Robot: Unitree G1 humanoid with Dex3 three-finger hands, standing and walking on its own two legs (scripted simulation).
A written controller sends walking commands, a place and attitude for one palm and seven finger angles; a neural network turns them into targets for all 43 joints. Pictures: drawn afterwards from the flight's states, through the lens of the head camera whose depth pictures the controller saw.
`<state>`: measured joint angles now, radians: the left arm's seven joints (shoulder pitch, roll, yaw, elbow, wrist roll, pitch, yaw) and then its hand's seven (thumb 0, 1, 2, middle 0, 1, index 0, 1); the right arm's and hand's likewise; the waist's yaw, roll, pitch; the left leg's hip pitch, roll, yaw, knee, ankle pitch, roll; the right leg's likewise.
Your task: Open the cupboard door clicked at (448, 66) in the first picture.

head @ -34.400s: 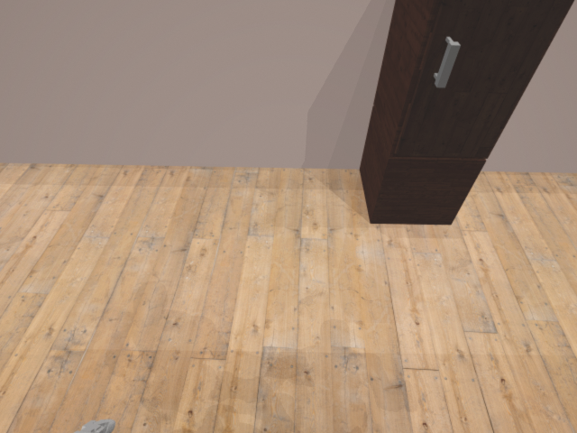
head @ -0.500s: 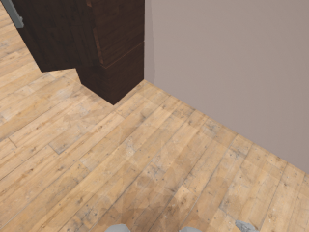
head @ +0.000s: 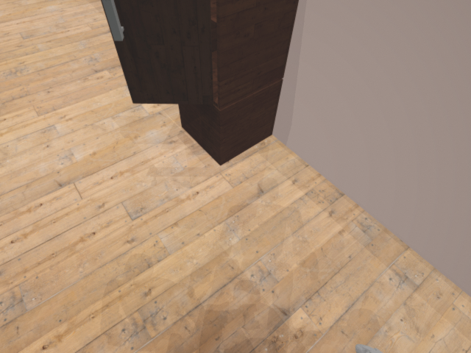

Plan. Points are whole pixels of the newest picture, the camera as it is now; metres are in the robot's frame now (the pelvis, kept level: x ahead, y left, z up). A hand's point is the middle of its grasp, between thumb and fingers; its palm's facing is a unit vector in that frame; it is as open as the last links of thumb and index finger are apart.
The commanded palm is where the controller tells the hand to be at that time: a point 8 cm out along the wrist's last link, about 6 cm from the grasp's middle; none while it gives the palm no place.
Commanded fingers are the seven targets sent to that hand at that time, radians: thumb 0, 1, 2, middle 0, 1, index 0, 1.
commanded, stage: take the last steps up to it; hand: left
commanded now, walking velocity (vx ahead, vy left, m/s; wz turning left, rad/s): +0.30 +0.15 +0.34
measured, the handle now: (115, 15) +1.01 +0.46 +0.04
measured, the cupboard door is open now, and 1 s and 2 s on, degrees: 52 52 52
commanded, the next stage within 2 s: come to a stop and stand still in 1.38 s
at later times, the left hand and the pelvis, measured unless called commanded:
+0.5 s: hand out of the picture +0.02 +0.20 -0.15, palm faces +0.22 -0.95 -0.20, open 7.4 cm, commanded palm none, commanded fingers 0.00 0.90 0.90 -0.20 -0.30 -0.20 -0.30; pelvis +0.07 +0.02 +0.02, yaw +9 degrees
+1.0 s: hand (106, 257) +0.30 +0.30 -0.15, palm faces +0.19 -0.96 -0.22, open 7.4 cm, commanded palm none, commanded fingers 0.00 0.90 0.90 -0.20 -0.30 -0.20 -0.30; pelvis +0.23 +0.10 +0.00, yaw +9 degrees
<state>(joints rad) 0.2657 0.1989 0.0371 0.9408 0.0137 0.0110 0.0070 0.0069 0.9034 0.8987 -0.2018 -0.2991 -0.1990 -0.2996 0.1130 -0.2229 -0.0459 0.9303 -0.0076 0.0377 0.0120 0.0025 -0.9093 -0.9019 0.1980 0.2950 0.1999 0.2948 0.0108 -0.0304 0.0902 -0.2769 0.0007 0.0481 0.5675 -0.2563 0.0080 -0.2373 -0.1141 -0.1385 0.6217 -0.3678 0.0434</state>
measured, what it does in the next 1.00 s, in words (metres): walks ahead: right foot, then left foot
